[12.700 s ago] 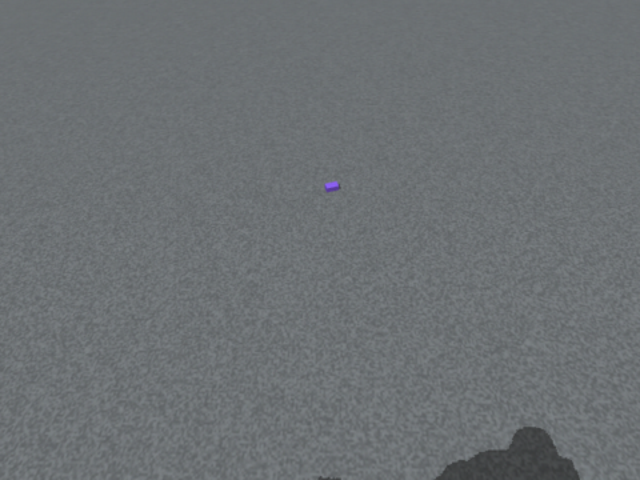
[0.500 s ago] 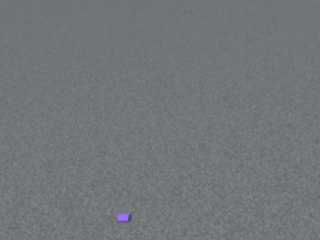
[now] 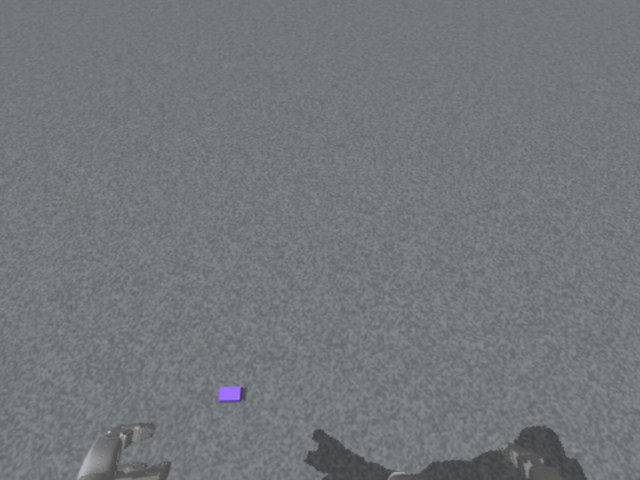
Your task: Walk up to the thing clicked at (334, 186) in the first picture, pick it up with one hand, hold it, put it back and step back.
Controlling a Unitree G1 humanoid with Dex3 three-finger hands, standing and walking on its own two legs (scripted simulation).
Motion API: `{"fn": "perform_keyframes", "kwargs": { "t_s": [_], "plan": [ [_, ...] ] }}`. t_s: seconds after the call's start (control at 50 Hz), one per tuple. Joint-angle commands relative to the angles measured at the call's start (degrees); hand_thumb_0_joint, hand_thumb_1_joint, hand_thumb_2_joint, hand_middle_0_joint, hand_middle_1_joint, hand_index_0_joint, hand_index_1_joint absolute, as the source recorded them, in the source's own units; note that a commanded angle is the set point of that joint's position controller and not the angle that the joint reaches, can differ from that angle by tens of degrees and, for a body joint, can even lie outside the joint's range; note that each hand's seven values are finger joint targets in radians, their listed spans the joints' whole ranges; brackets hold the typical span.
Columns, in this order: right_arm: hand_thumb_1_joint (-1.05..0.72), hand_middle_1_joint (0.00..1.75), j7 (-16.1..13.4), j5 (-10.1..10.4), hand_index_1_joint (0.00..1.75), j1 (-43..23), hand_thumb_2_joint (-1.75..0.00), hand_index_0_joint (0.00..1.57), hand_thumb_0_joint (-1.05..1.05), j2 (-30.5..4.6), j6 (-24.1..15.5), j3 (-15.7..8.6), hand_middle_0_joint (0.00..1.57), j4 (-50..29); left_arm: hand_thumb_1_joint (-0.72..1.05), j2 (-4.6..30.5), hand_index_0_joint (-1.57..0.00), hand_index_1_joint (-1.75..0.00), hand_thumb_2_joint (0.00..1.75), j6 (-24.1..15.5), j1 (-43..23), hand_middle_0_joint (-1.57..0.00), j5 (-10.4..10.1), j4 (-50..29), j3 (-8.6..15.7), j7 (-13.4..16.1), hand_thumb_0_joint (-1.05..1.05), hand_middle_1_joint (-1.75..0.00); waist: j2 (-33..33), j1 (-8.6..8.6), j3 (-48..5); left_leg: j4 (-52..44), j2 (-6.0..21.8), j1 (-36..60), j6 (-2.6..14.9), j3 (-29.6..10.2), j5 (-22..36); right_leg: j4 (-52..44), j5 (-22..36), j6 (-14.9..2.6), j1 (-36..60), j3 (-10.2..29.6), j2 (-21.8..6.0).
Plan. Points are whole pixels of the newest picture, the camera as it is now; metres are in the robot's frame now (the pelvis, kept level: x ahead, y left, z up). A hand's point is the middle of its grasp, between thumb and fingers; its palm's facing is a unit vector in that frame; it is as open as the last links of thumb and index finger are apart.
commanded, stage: rise first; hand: left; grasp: from above
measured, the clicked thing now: (230, 394) +0.40 +0.27 -0.75
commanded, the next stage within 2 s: none
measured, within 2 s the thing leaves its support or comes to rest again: neither
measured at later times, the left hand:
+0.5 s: hand out of the picture +0.12 +0.28 -0.24, palm faces -0.21 -0.85 -0.49, open 12.1 cm
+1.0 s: hand (174, 438) +0.25 +0.32 -0.45, palm faces -0.49 -0.38 -0.78, open 12.3 cm
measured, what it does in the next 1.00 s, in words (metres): lowers itself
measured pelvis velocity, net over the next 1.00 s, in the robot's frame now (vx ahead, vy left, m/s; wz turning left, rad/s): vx -0.07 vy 0.00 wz -0.03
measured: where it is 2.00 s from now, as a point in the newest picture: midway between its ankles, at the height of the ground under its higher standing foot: outside the picture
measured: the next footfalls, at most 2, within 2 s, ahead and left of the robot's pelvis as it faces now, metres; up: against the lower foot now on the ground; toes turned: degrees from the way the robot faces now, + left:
none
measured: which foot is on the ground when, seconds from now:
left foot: down 0.00-1.00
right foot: down 0.00-1.00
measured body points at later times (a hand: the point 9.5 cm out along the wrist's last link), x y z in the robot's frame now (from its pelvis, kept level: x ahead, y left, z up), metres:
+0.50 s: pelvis -0.02 +0.00 -0.10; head +0.10 +0.02 +0.34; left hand +0.13 +0.32 -0.21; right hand +0.17 -0.25 -0.19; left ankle +0.01 +0.13 -0.72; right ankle +0.01 -0.14 -0.72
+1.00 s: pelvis -0.07 +0.00 -0.31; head +0.14 +0.02 +0.09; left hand +0.27 +0.34 -0.40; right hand +0.09 -0.27 -0.45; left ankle +0.01 +0.13 -0.72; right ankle +0.01 -0.14 -0.72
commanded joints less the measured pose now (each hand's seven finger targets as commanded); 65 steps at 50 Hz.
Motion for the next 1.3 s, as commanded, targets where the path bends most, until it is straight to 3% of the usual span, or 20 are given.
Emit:
{"fn": "perform_keyframes", "kwargs": {
  "t_s": [0.0,0.06,0.14,0.2,0.22,0.3,0.36,0.42,0.48,0.52,0.6,0.64,0.66,0.72,0.78,0.86,0.94,1.08,1.18,1.28],
  "plan": [
    [-0.88,0.30,0.0,0.1,0.30,-0.4,-0.89,0.20,0.00,-10.1,-2.2,-4.3,0.20,-9.6,-0.20,11.6,-0.43,-0.70,0.70,2.5,3.7,-0.45,2.7,-5.7,3.6,0.8,0.00,-0.68,1.6,2.15,-13.3,1.5,-2.8,-0.9,0.70,0.0,11.3,1.3,8.6,-2.64,1.5,-1.5,3.2],
    [-0.92,0.30,0.4,-0.1,0.30,0.3,-0.90,0.20,0.00,-9.7,-3.2,-4.7,0.20,-11.6,-0.26,10.4,-0.45,-0.72,0.70,2.5,4.0,-0.47,4.3,-9.1,4.0,1.1,0.00,-0.69,1.7,1.52,-14.0,6.8,-2.3,-5.5,0.79,-0.3,8.8,6.7,5.9,-2.64,-4.8,-1.5,3.4],
    [-0.93,0.30,0.4,-0.4,0.30,0.4,-0.91,0.20,0.00,-9.1,-4.6,-5.1,0.20,-13.6,-0.28,11.6,-0.45,-0.72,0.71,1.4,4.4,-0.48,5.7,-17.8,5.5,1.3,0.00,-0.69,3.9,1.38,-17.5,12.3,-2.0,-10.1,0.92,-0.8,5.6,12.6,3.0,-2.66,-10.7,-1.0,3.1],
    [-0.92,0.30,0.1,-0.5,0.30,0.5,-0.91,0.20,0.00,-9.2,-5.4,-5.5,0.20,-15.0,-0.29,11.8,-0.45,-0.72,0.72,1.8,9.3,-0.48,6.9,-20.9,6.4,1.4,0.00,-0.68,3.5,0.93,-20.5,15.3,-1.6,-12.1,1.14,-1.0,5.4,15.6,3.1,-2.65,-12.9,-0.8,3.0],
    [-0.93,0.30,0.0,-0.6,0.30,0.0,-0.91,0.20,0.00,-8.8,-5.7,-5.3,0.20,-15.2,-0.29,10.5,-0.45,-0.71,0.72,1.9,8.6,-0.49,6.7,-24.1,5.2,1.1,0.00,-0.67,3.1,0.70,-19.6,15.9,-1.5,-13.6,1.11,-1.4,3.8,16.4,1.5,-2.61,-14.7,-0.9,3.1],
    [-0.94,0.30,-0.2,-0.7,0.30,-0.3,-0.91,0.20,0.00,-8.9,-6.7,-5.5,0.20,-16.0,-0.28,11.4,-0.46,-0.70,0.70,2.8,12.2,-0.50,8.2,-29.2,5.9,0.9,0.00,-0.66,4.9,0.56,-23.0,19.6,-1.1,-15.5,0.98,-2.0,4.9,20.5,2.0,-2.75,-18.4,-1.0,2.9],
    [-0.96,0.30,-0.2,-0.8,0.30,-1.8,-0.92,0.20,0.00,-8.5,-7.5,-5.1,0.20,-16.9,-0.29,10.7,-0.47,-0.70,0.70,3.6,14.1,-0.50,8.7,-32.1,5.6,0.7,0.00,-0.66,4.8,0.55,-22.4,22.4,-1.1,-19.5,1.11,-2.3,1.9,23.3,-0.6,-2.69,-22.2,-1.0,2.8],
    [-0.96,0.30,-0.2,-0.9,0.30,-2.6,-0.92,0.20,0.00,-8.7,-8.3,-5.0,0.20,-16.8,-0.28,12.8,-0.47,-0.70,0.69,3.0,8.6,-0.50,11.1,-31.7,5.7,0.9,0.00,-0.67,4.5,-1.08,-21.6,27.2,-1.3,-25.0,1.53,-2.3,-1.6,26.8,-3.0,-2.53,-27.8,-0.6,2.6],
    [-0.94,0.30,0.0,-1.1,0.30,-3.2,-0.91,0.20,0.00,-9.1,-9.3,-5.1,0.20,-16.2,-0.24,13.5,-0.47,-0.69,0.68,0.4,4.6,-0.49,14.0,-28.3,5.5,0.9,0.00,-0.66,3.0,-1.51,-22.3,33.2,-1.7,-32.6,1.93,-2.1,-4.8,32.0,-5.3,-2.46,-34.1,-0.2,2.4],
    [-0.92,0.30,0.2,-1.2,0.30,-4.2,-0.91,0.20,0.00,-9.4,-10.0,-5.3,0.20,-16.0,-0.22,15.5,-0.47,-0.68,0.67,-2.0,2.9,-0.49,16.9,-27.6,5.8,0.9,0.00,-0.66,4.4,-0.36,-24.5,36.5,-1.9,-35.5,1.86,-1.9,-6.6,35.4,-7.1,-2.57,-37.8,0.3,2.2],
    [-0.93,0.30,1.0,-1.2,0.30,-4.3,-0.91,0.20,0.00,-10.3,-10.4,-5.8,0.20,-15.0,-0.19,16.5,-0.48,-0.69,0.66,-7.8,-1.6,-0.50,22.5,-24.2,4.8,1.3,0.00,-0.67,4.6,-0.10,-29.7,43.6,-2.2,-42.3,1.65,-2.4,-7.2,43.4,-7.4,-2.77,-45.1,0.5,2.2],
    [-0.92,0.30,1.4,-1.2,0.30,-4.1,-0.91,0.20,0.00,-11.1,-10.0,-5.8,0.20,-14.2,-0.19,20.3,-0.46,-0.72,0.66,-10.0,-3.0,-0.46,25.4,-24.0,6.7,2.0,0.00,-0.72,6.5,0.98,-34.7,47.8,-2.1,-42.9,1.59,-2.8,-1.9,48.2,-4.0,-2.92,-48.2,0.4,2.2],
    [-0.93,0.30,1.7,-1.2,0.30,-4.4,-0.91,0.20,0.00,-11.6,-9.8,-6.1,0.20,-14.1,-0.21,20.4,-0.44,-0.75,0.68,-10.8,-3.6,-0.44,26.8,-24.4,6.5,2.5,0.00,-0.75,6.6,1.17,-36.4,48.9,-1.9,-43.1,1.36,-3.6,-0.8,50.5,-3.9,-3.09,-50.5,-0.1,2.1],
    [-0.95,0.30,2.2,-1.2,0.30,-4.5,-0.91,0.20,0.00,-12.5,-8.8,-6.6,0.20,-13.2,-0.28,24.4,-0.39,-0.79,0.74,-12.2,-8.7,-0.40,30.3,-23.4,8.4,4.4,0.00,-0.78,8.9,1.96,-38.7,52.1,-1.5,-44.8,0.78,-4.7,-1.6,55.4,-5.3,-3.23,-56.8,-0.7,1.9],
    [-0.95,0.30,2.7,-1.6,0.30,-3.8,-0.92,0.20,0.00,-12.6,-7.8,-7.0,0.20,-12.1,-0.31,25.1,-0.37,-0.80,0.77,-13.3,-14.8,-0.38,33.4,-21.2,7.6,5.6,0.00,-0.79,6.5,0.48,-41.2,56.9,-1.7,-50.7,1.38,-4.3,-4.8,58.1,-6.9,-2.96,-59.3,-1.0,2.1],
    [-0.95,0.30,3.4,-2.3,0.30,-2.5,-0.92,0.20,0.00,-13.3,-6.5,-7.1,0.20,-10.4,-0.29,30.2,-0.38,-0.78,0.76,-15.4,-21.8,-0.39,37.5,-17.7,8.7,6.4,0.00,-0.78,6.8,1.02,-45.5,62.6,-1.7,-54.0,1.76,-4.4,-5.2,63.0,-7.8,-3.01,-63.0,-1.4,2.1],
    [-0.96,0.30,3.8,-2.9,0.30,-0.8,-0.92,0.20,0.00,-13.7,-5.2,-6.7,0.20,-8.4,-0.28,33.0,-0.39,-0.76,0.75,-17.6,-27.7,-0.39,41.1,-14.3,8.7,6.9,0.00,-0.76,6.9,0.39,-46.7,67.4,-2.0,-58.5,2.17,-4.0,-6.1,66.4,-8.2,-2.91,-65.7,-1.9,2.2],
    [-0.92,0.30,4.8,-4.2,0.30,0.4,-0.91,0.20,0.00,-13.8,-2.6,-5.6,0.20,-7.1,-0.19,38.4,-0.41,-0.69,0.73,-22.5,-35.5,-0.41,46.8,-8.1,9.6,8.6,0.00,-0.69,5.4,-0.42,-44.2,73.2,-2.3,-68.7,2.97,-2.9,-15.1,70.1,-15.8,-2.60,-69.6,-3.0,2.9],
    [-0.88,0.30,5.6,-5.5,0.30,0.2,-0.90,0.20,0.00,-14.5,-1.2,-5.1,0.20,-5.8,-0.20,40.9,-0.35,-0.70,0.77,-25.5,-41.5,-0.35,51.1,-4.5,9.4,12.3,0.00,-0.69,9.7,-1.17,-40.7,74.7,-2.2,-70.6,2.74,-4.3,-20.5,74.0,-19.8,-2.86,-77.2,-4.3,3.2],
    [-0.89,0.30,6.2,-6.9,0.30,-0.1,-0.90,0.20,0.00,-14.9,0.3,-4.5,0.20,-4.3,-0.16,42.7,-0.38,-0.63,0.73,-26.2,-46.1,-0.39,56.5,-0.3,8.6,16.9,0.00,-0.62,12.3,-2.14,-40.0,77.7,-2.6,-71.8,2.55,-4.3,-20.1,77.2,-19.4,-3.20,-81.7,-5.0,3.1]
  ]
}}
